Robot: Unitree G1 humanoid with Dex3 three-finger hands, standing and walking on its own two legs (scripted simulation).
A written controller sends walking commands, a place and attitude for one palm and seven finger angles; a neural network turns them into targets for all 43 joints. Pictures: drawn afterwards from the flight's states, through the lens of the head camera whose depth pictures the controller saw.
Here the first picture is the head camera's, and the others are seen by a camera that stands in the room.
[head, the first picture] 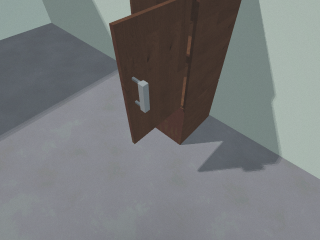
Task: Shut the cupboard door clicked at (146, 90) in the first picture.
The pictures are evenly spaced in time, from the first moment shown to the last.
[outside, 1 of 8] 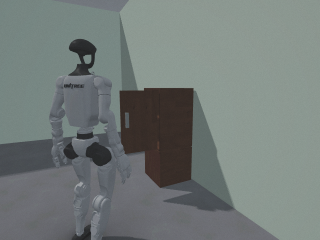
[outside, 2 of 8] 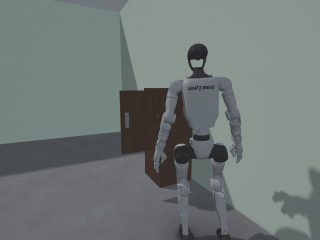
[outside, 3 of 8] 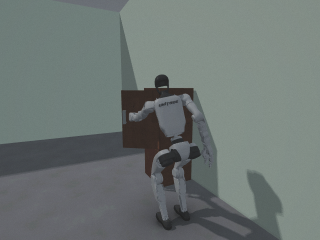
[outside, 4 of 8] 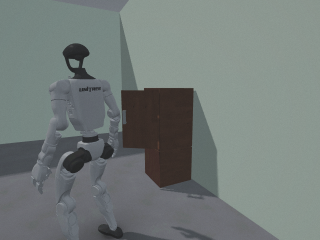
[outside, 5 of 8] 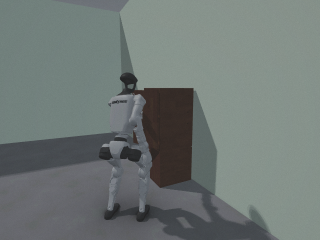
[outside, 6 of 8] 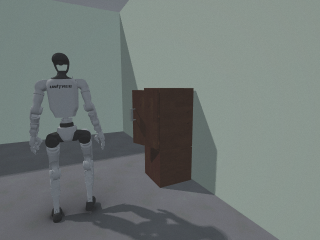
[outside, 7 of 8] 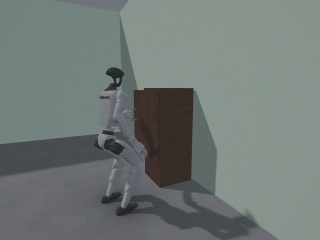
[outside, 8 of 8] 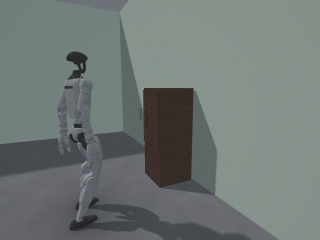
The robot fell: no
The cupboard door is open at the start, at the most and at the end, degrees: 88 88 0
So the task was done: yes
